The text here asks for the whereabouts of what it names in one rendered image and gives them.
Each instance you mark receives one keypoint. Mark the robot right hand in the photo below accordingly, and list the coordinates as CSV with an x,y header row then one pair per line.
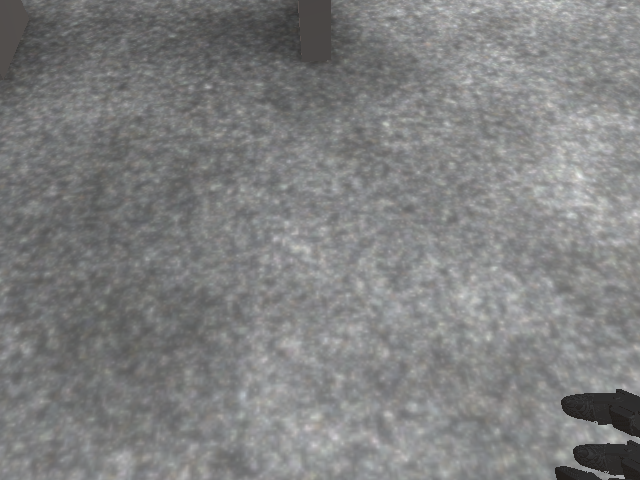
x,y
622,410

